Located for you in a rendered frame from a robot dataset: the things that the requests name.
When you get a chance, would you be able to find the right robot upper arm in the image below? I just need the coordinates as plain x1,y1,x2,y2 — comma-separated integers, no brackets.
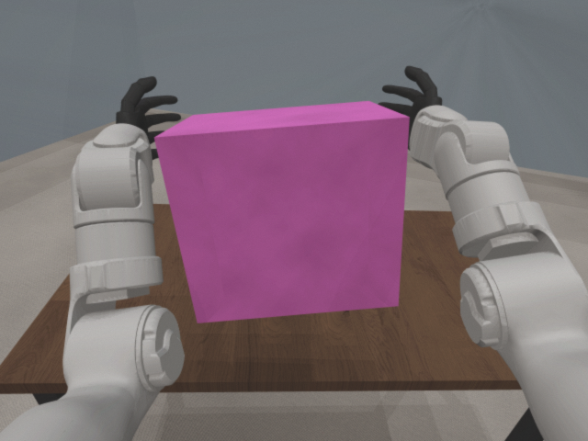
460,251,588,441

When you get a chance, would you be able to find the table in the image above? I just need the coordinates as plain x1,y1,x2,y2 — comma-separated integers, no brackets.
0,204,544,441

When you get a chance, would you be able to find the left robot upper arm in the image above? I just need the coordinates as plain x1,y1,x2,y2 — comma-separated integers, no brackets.
0,304,185,441

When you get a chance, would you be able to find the robot left forearm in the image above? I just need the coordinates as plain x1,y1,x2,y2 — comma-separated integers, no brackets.
62,123,164,386

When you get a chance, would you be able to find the right robot hand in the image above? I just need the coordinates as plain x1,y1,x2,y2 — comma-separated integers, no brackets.
378,66,442,151

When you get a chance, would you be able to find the left robot hand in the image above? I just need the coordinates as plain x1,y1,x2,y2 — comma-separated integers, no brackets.
116,76,181,160

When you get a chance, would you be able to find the robot right forearm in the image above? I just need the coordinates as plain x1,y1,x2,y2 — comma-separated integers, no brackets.
409,106,588,303

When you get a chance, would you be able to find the carton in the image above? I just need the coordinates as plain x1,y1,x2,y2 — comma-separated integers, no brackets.
154,101,410,323

